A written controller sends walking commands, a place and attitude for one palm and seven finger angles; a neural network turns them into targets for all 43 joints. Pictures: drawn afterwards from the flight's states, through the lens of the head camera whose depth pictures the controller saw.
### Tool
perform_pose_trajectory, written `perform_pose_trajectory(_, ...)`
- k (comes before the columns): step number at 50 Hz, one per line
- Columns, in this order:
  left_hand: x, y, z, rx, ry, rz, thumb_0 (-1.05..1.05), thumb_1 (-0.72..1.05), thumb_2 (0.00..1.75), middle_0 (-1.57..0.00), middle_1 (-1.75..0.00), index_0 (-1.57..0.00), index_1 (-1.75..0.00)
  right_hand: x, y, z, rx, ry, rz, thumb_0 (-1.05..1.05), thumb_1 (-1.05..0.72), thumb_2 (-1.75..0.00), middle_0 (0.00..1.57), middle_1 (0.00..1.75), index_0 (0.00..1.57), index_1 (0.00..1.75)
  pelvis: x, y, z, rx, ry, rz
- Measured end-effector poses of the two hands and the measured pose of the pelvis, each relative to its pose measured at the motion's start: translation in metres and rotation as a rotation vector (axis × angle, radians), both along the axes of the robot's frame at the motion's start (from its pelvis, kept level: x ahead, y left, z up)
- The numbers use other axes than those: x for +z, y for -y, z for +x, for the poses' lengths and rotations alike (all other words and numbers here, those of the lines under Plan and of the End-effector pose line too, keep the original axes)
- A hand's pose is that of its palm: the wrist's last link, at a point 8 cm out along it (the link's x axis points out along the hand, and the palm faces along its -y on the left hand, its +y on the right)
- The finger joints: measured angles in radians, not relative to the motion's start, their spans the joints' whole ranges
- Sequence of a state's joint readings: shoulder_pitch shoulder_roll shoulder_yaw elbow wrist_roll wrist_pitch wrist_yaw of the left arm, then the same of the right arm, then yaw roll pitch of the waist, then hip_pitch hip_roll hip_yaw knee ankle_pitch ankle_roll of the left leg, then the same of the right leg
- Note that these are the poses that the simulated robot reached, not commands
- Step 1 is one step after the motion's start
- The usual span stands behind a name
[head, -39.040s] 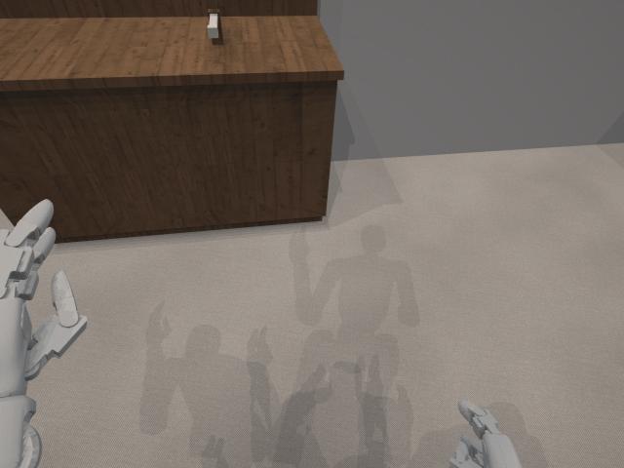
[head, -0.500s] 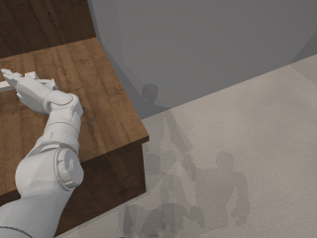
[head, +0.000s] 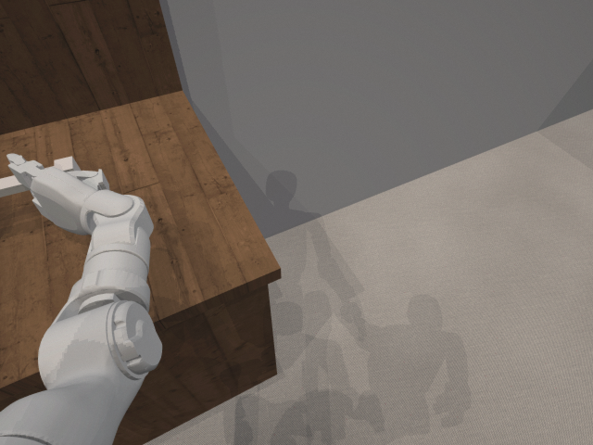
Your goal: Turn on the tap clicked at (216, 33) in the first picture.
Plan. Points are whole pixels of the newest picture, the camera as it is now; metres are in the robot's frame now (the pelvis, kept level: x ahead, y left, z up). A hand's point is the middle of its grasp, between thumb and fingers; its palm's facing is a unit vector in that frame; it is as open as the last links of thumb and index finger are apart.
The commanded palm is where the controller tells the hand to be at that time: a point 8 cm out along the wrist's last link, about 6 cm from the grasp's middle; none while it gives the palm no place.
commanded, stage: lift the hand up off the lever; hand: left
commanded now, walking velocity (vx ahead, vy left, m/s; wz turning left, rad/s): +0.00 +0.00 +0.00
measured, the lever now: (68, 171) +0.50 +0.29 +0.10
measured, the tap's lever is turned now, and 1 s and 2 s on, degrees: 86 73 70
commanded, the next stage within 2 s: draw the hand back beside the body in 1.50 s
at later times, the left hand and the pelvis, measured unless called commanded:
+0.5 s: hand (85, 177) +0.46 +0.25 +0.12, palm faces +0.84 -0.53 -0.09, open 7.9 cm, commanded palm +0.41 +0.26 +0.15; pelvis +0.01 +0.01 +0.01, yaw +0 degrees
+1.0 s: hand (79, 189) +0.44 +0.25 +0.13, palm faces +0.86 -0.51 -0.09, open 7.8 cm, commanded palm +0.39 +0.25 +0.17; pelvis +0.00 +0.01 +0.01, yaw +0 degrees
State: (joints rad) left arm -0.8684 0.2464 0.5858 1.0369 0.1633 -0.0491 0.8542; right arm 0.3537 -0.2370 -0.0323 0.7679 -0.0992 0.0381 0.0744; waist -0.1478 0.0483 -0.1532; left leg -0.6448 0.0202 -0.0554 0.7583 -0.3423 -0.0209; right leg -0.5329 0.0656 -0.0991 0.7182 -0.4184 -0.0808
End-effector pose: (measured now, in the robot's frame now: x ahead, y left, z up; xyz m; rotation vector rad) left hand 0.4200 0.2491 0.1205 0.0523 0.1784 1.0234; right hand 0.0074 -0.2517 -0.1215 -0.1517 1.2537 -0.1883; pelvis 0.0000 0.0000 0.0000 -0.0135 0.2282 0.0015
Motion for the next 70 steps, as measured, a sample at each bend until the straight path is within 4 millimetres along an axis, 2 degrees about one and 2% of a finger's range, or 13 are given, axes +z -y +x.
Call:
perform_pose_trajectory(10, 0.005, -0.007, -0.004, -0.007, 0.001, -0.008, 0.04, 0.85, 0.92, -0.15, -0.15, -0.15, -0.15, 0.003, -0.003, 0.015, 0.018, 0.022, -0.009, 0.01, -0.90, -0.89, 0.20, 0.30, 0.20, 0.30, 0.003, -0.005, 0.002, 0.006, 0.019, -0.001)
perform_pose_trajectory(30, 0.012, -0.012, -0.016, -0.002, 0.017, -0.047, 0.02, 0.89, 0.90, -0.20, -0.16, -0.15, -0.15, 0.006, -0.015, 0.037, 0.038, 0.067, 0.015, 0.01, -0.90, -0.89, 0.20, 0.30, 0.20, 0.30, 0.007, -0.013, 0.007, 0.002, 0.056, -0.002)
perform_pose_trajectory(51, 0.017, -0.009, -0.040, 0.027, 0.001, -0.071, 0.01, 0.90, 0.90, -0.22, -0.18, -0.15, -0.15, 0.009, -0.010, 0.069, 0.086, 0.169, 0.016, 0.01, -0.90, -0.89, 0.20, 0.30, 0.20, 0.30, 0.009, -0.005, 0.004, 0.007, 0.088, 0.006)
perform_pose_trajectory(61, 0.021, -0.009, -0.047, 0.045, -0.013, -0.091, 0.01, 0.90, 0.90, -0.22, -0.19, -0.15, -0.15, 0.010, -0.003, 0.073, 0.103, 0.204, -0.003, 0.01, -0.90, -0.89, 0.20, 0.30, 0.20, 0.30, 0.008, 0.002, -0.004, 0.013, 0.097, 0.012)
perform_pose_trajectory(70, 0.021, -0.007, -0.047, 0.055, -0.022, -0.089, 0.01, 0.90, 0.90, -0.22, -0.19, -0.15, -0.15, 0.008, 0.003, 0.061, 0.096, 0.199, -0.013, 0.01, -0.90, -0.89, 0.20, 0.30, 0.20, 0.30, 0.007, 0.006, -0.009, 0.010, 0.091, 0.013)
